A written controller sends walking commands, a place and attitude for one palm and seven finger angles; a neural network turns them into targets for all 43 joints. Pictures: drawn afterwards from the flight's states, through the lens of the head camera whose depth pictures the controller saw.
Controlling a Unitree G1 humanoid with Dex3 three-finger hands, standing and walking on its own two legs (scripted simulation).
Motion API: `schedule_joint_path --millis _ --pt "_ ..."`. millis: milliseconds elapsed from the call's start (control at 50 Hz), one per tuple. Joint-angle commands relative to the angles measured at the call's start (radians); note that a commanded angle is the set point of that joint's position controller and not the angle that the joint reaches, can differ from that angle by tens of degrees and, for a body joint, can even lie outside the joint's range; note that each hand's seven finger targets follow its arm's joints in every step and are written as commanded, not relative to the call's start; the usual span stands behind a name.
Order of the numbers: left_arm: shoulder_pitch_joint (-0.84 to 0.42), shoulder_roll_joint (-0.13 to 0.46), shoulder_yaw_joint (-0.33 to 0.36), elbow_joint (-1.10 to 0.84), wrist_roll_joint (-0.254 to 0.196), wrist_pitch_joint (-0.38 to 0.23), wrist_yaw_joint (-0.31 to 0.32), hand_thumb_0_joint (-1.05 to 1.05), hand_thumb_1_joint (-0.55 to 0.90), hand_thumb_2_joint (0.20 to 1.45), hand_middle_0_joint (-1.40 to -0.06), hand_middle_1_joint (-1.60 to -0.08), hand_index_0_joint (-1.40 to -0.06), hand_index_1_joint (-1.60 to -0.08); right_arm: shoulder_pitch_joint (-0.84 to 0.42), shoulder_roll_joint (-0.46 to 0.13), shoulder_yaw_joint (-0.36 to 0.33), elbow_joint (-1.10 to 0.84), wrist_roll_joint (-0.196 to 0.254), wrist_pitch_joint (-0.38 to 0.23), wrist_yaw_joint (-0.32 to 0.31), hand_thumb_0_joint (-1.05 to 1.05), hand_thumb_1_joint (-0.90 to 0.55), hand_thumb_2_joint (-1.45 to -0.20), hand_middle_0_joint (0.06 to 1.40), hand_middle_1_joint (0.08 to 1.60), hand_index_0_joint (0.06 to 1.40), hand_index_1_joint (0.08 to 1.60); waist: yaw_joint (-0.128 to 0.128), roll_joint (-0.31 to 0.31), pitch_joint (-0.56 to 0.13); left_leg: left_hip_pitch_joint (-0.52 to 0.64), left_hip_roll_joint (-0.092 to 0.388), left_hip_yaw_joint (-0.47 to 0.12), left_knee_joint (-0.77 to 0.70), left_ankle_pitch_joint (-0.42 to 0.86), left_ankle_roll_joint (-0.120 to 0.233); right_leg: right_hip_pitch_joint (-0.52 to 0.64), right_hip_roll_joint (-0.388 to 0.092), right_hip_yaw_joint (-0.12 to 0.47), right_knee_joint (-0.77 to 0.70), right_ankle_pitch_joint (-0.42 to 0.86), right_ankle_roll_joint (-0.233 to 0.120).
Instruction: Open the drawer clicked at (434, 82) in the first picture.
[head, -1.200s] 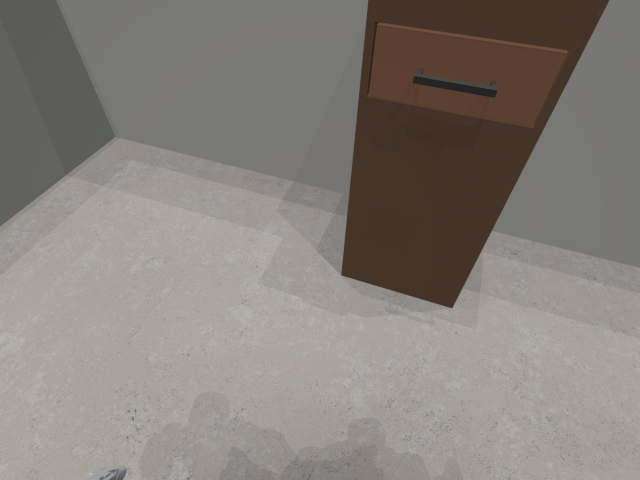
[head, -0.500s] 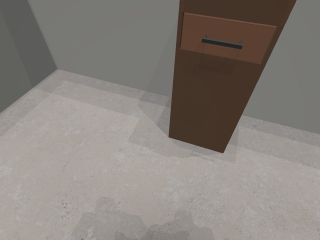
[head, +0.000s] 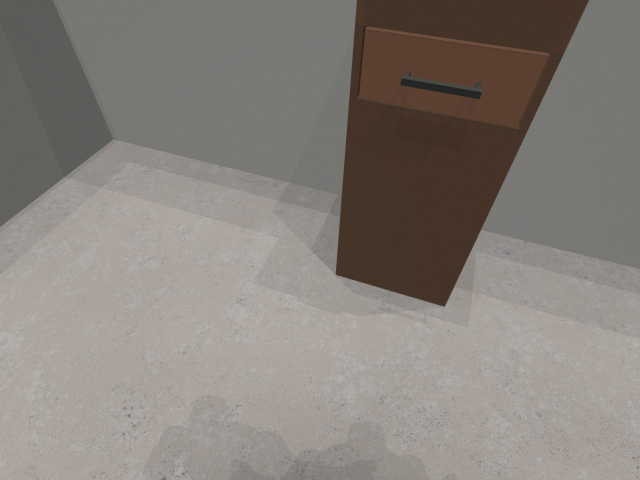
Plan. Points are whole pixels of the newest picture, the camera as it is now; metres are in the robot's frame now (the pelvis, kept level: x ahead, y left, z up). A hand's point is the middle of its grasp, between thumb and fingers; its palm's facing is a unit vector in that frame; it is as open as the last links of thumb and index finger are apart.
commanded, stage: look at it before walking up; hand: left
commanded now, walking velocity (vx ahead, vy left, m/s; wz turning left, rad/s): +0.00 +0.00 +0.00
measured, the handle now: (441, 83) +0.91 -0.22 +0.07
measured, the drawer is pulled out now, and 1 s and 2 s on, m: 0.00 0.00 0.00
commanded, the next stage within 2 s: walk to a spot facing it in 0.24 s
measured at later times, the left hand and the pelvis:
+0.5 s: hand out of the picture +0.08 +0.24 -0.16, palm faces -0.04 -0.94 -0.33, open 7.4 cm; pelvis +0.00 +0.00 +0.00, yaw -3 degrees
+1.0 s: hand out of the picture +0.06 +0.17 -0.17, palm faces -0.23 -0.94 -0.24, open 7.4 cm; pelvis -0.03 -0.01 -0.01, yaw -17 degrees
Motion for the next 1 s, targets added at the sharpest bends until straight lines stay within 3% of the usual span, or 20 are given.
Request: schedule_joint_path --millis 0,120,340,360,420,480,540,580,620,640,660,680,700,720,740,760,800,840,880,980 --pt "-0.036 0.213 0.040 -0.067 -0.005 -0.023 0.013 0.000 0.900 0.900 -0.200 -0.300 -0.200 -0.300 -0.051 -0.202 -0.040 -0.061 0.003 -0.024 -0.014 0.000 -0.900 -0.900 0.200 0.300 0.200 0.300 -0.001 0.008 -0.052 0.009 0.099 -0.081 -0.055 0.110 0.040 -0.002 -0.129 0.111 -0.077 0.124 -0.026" --pt "-0.033 0.213 0.040 -0.063 -0.005 -0.023 0.011 0.000 0.900 0.900 -0.200 -0.300 -0.200 -0.300 -0.051 -0.204 -0.040 -0.059 0.002 -0.024 -0.014 0.000 -0.900 -0.900 0.200 0.300 0.200 0.300 -0.002 0.008 -0.047 0.011 0.098 -0.083 -0.061 0.095 0.040 -0.008 -0.129 0.113 -0.087 0.097 -0.024" --pt "-0.033 0.217 0.041 -0.061 -0.005 -0.023 0.012 0.000 0.900 0.900 -0.200 -0.300 -0.200 -0.300 -0.055 -0.211 -0.042 -0.059 0.003 -0.026 -0.018 0.000 -0.900 -0.900 0.200 0.300 0.200 0.300 -0.004 0.006 -0.063 0.040 0.106 -0.074 -0.054 0.156 0.038 0.007 -0.127 0.113 -0.072 0.197 -0.027" --pt "-0.036 0.211 0.043 -0.068 -0.005 -0.018 0.011 0.000 0.900 0.900 -0.200 -0.300 -0.200 -0.300 -0.046 -0.206 -0.044 -0.060 0.002 -0.025 -0.020 0.000 -0.900 -0.900 0.200 0.300 0.200 0.300 -0.005 0.011 -0.060 0.042 0.110 -0.062 -0.040 0.161 0.037 -0.001 -0.123 0.119 -0.058 0.218 -0.028" --pt "0.030 0.110 0.033 -0.075 -0.004 0.016 0.017 0.000 0.900 0.900 -0.200 -0.300 -0.200 -0.300 0.023 -0.089 -0.033 -0.069 0.001 -0.003 -0.027 0.000 -0.900 -0.900 0.200 0.300 0.200 0.300 -0.009 -0.007 -0.068 0.031 0.114 -0.005 0.029 0.163 0.017 -0.037 -0.120 0.141 0.006 0.292 -0.019" --pt "0.049 0.114 0.048 -0.115 0.000 0.034 0.014 0.000 0.900 0.900 -0.200 -0.300 -0.200 -0.300 0.040 -0.101 -0.053 -0.112 0.000 0.012 -0.033 0.000 -0.900 -0.900 0.200 0.300 0.200 0.300 -0.011 0.003 -0.050 0.011 0.130 0.011 0.073 0.129 0.021 -0.105 -0.100 0.161 0.073 0.295 -0.025" --pt "0.053 0.099 0.059 -0.161 0.003 0.045 0.005 0.000 0.900 0.900 -0.200 -0.300 -0.200 -0.300 0.029 -0.109 -0.070 -0.157 -0.003 0.018 -0.035 0.000 -0.900 -0.900 0.200 0.300 0.200 0.300 -0.010 0.049 -0.031 -0.019 0.169 -0.013 0.063 0.037 0.044 -0.193 -0.058 0.155 0.152 0.202 -0.019" --pt "0.066 0.077 0.064 -0.181 0.004 0.046 -0.001 0.000 0.900 0.900 -0.200 -0.300 -0.200 -0.300 0.023 -0.122 -0.083 -0.180 -0.003 0.016 -0.035 0.000 -0.900 -0.900 0.200 0.300 0.200 0.300 -0.005 0.105 -0.044 -0.035 0.234 -0.055 0.034 0.043 0.080 -0.214 -0.018 0.104 0.275 0.144 -0.005" --pt "0.088 0.045 0.070 -0.199 0.004 0.052 -0.006 0.000 0.900 0.900 -0.200 -0.300 -0.200 -0.300 0.002 -0.126 -0.094 -0.199 -0.004 0.009 -0.034 0.000 -0.900 -0.900 0.200 0.300 0.200 0.300 0.011 0.204 -0.044 -0.059 0.338 -0.090 0.001 0.162 0.150 -0.234 0.003 0.015 0.456 -0.175 0.019" --pt "0.106 0.034 0.076 -0.207 0.003 0.054 -0.008 0.000 0.900 0.900 -0.200 -0.300 -0.200 -0.300 -0.017 -0.120 -0.097 -0.213 -0.006 0.008 -0.033 0.000 -0.900 -0.900 0.200 0.300 0.200 0.300 0.020 0.221 -0.047 -0.081 0.368 -0.078 0.010 0.204 0.172 -0.217 -0.026 0.006 0.491 -0.265 0.022" --pt "0.127 0.029 0.082 -0.209 0.004 0.053 -0.012 0.000 0.900 0.900 -0.200 -0.300 -0.200 -0.300 -0.040 -0.116 -0.098 -0.223 -0.009 0.008 -0.034 0.000 -0.900 -0.900 0.200 0.300 0.200 0.300 0.039 0.191 -0.029 -0.135 0.356 -0.039 0.065 0.226 0.157 -0.161 -0.046 0.006 0.442 -0.261 0.018" --pt "0.186 0.028 0.086 -0.198 0.006 0.047 -0.014 0.000 0.900 0.900 -0.200 -0.300 -0.200 -0.300 -0.067 -0.114 -0.100 -0.234 -0.010 0.012 -0.033 0.000 -0.900 -0.900 0.200 0.300 0.200 0.300 0.074 0.132 -0.044 -0.159 0.318 0.019 0.177 0.214 0.115 -0.099 -0.045 0.002 0.321 -0.164 0.011" --pt "0.233 0.065 0.098 -0.190 0.014 0.033 -0.011 0.000 0.900 0.900 -0.200 -0.300 -0.200 -0.300 -0.055 -0.084 -0.098 -0.239 -0.006 0.021 -0.029 0.000 -0.900 -0.900 0.200 0.300 0.200 0.300 0.089 -0.037 -0.033 -0.248 0.205 0.114 0.412 0.070 0.032 -0.026 -0.095 0.100 0.110 0.071 -0.009" --pt "0.255 0.178 0.116 -0.195 0.023 0.015 0.007 0.000 0.900 0.900 -0.200 -0.300 -0.200 -0.300 -0.026 0.008 -0.082 -0.275 0.001 0.024 -0.024 0.000 -0.900 -0.900 0.200 0.300 0.200 0.300 0.075 -0.387 -0.028 -0.489 0.019 0.144 0.704 -0.375 -0.044 0.028 -0.352 0.552 -0.064 0.364 -0.097" --pt "0.280 0.162 0.113 -0.200 0.004 0.021 0.019 0.000 0.900 0.900 -0.200 -0.300 -0.200 -0.300 -0.045 -0.024 -0.083 -0.279 0.002 0.035 -0.031 0.000 -0.900 -0.900 0.200 0.300 0.200 0.300 0.089 -0.259 -0.060 -0.441 0.027 -0.030 0.778 -0.381 -0.029 -0.030 -0.363 0.577 -0.128 0.295 -0.138" --pt "0.205 0.145 0.114 -0.213 0.007 0.023 0.021 0.000 0.900 0.900 -0.200 -0.300 -0.200 -0.300 -0.056 -0.014 -0.089 -0.271 0.005 0.033 -0.030 0.000 -0.900 -0.900 0.200 0.300 0.200 0.300 0.053 -0.203 -0.017 -0.463 0.040 -0.053 0.822 -0.314 -0.025 -0.064 -0.321 0.556 -0.119 0.185 -0.159" --pt "0.126 0.089 0.103 -0.238 0.003 0.019 0.021 0.000 0.900 0.900 -0.200 -0.300 -0.200 -0.300 -0.026 -0.015 -0.089 -0.247 -0.002 0.027 -0.025 0.000 -0.900 -0.900 0.200 0.300 0.200 0.300 0.018 -0.094 -0.027 -0.429 0.064 -0.048 0.801 -0.196 -0.036 -0.070 -0.250 0.432 -0.078 0.198 -0.170" --pt "0.131 0.078 0.103 -0.237 0.004 0.015 0.020 0.000 0.900 0.900 -0.200 -0.300 -0.200 -0.300 0.001 0.001 -0.086 -0.234 -0.004 0.029 -0.026 0.000 -0.900 -0.900 0.200 0.300 0.200 0.300 0.013 -0.082 -0.084 -0.393 0.054 -0.029 0.750 -0.174 -0.046 -0.038 -0.223 0.382 -0.058 0.236 -0.169" --pt "0.149 0.077 0.109 -0.228 0.006 0.016 0.019 0.000 0.900 0.900 -0.200 -0.300 -0.200 -0.300 -0.006 0.014 -0.085 -0.238 -0.002 0.030 -0.028 0.000 -0.900 -0.900 0.200 0.300 0.200 0.300 0.022 -0.075 -0.092 -0.381 0.043 -0.018 0.692 -0.180 -0.050 -0.020 -0.210 0.381 -0.051 0.257 -0.172" --pt "0.167 0.086 0.119 -0.224 0.010 0.027 0.014 0.000 0.900 0.900 -0.200 -0.300 -0.200 -0.300 -0.024 0.025 -0.082 -0.262 0.004 0.025 -0.032 0.000 -0.900 -0.900 0.200 0.300 0.200 0.300 0.038 -0.120 -0.097 -0.336 0.020 -0.008 0.533 -0.207 -0.046 -0.009 -0.192 0.426 -0.058 0.216 -0.176"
